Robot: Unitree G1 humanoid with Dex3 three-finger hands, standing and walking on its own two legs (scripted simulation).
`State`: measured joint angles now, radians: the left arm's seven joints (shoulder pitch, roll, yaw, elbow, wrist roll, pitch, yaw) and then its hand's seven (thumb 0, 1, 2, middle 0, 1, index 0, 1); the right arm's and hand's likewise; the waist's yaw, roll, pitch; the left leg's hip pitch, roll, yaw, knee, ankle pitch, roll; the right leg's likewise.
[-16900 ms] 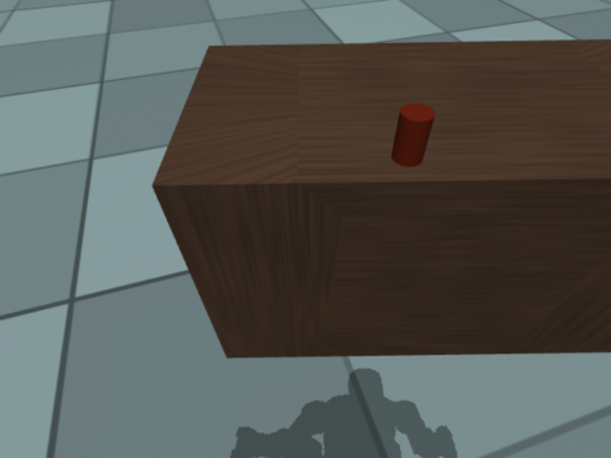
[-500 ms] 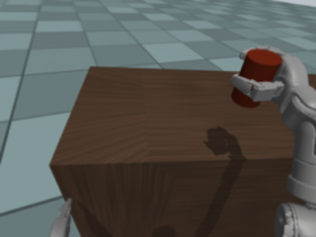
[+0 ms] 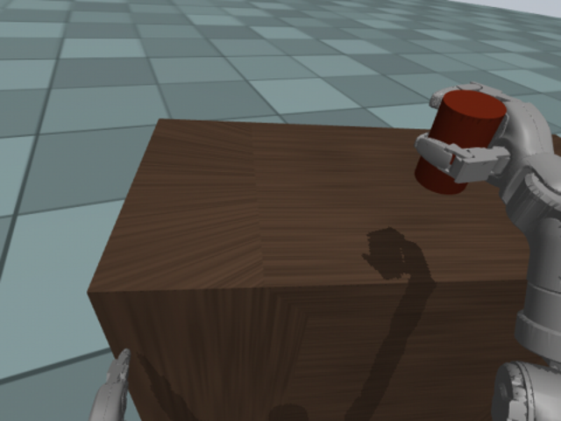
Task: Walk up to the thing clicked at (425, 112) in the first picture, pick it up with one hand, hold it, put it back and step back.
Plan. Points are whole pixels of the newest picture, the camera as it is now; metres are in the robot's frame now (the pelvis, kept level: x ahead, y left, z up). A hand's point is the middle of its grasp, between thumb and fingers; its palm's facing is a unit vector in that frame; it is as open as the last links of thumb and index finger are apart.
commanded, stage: hold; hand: right
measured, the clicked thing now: (455, 144) +0.33 -0.16 +0.31
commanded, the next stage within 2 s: crouch in 1.20 s
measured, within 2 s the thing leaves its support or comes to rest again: neither
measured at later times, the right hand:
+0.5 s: hand (450, 131) +0.33 -0.16 +0.32, palm faces +0.09 +1.00 -0.03, open 8.6 cm
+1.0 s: hand (449, 139) +0.33 -0.16 +0.31, palm faces +0.11 +0.99 -0.05, open 8.7 cm
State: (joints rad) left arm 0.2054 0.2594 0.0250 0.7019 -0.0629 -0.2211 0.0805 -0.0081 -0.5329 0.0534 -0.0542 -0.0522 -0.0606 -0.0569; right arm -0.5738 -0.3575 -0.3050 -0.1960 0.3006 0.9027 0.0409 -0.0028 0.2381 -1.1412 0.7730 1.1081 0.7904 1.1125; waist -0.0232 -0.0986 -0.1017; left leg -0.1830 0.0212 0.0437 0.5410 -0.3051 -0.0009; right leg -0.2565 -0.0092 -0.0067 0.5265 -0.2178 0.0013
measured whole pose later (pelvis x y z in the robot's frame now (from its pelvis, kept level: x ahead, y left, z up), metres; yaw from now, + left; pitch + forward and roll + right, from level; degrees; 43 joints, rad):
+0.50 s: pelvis +0.00 +0.00 +0.00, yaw +0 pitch -3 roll +0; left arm 0.22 0.27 0.03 0.67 -0.06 -0.23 0.08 -0.01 -0.53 0.05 -0.05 -0.05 -0.06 -0.06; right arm -0.61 -0.37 -0.33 -0.13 0.29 0.89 0.02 0.00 0.25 -1.15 0.77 1.11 0.79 1.12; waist -0.01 -0.10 -0.10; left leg -0.20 0.02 0.04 0.55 -0.31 0.00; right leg -0.26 -0.01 -0.01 0.53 -0.22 0.01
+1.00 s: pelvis +0.00 +0.01 +0.00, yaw +0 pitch -2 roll +0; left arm 0.23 0.27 0.04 0.68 -0.06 -0.24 0.08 -0.01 -0.53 0.05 -0.05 -0.05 -0.06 -0.06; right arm -0.57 -0.36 -0.33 -0.17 0.28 0.87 0.02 0.00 0.25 -1.16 0.77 1.12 0.79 1.12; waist -0.01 -0.09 -0.10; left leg -0.20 0.01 0.04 0.55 -0.31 0.01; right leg -0.27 -0.02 -0.01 0.52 -0.22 0.01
